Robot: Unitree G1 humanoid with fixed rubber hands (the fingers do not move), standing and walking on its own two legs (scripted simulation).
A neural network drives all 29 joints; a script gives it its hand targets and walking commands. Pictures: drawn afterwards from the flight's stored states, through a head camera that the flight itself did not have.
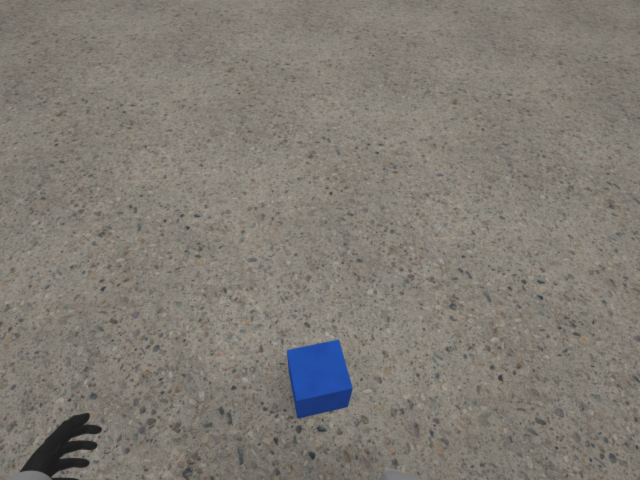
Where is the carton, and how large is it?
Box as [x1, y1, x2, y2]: [287, 340, 352, 418]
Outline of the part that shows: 338,340 287,350 289,374 297,418 347,406 352,388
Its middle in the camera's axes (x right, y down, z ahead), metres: +0.00 +0.41 +1.15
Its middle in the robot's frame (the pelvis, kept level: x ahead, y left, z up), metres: +0.49 +0.01 -0.68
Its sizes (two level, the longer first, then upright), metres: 0.156 0.146 0.163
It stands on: the floor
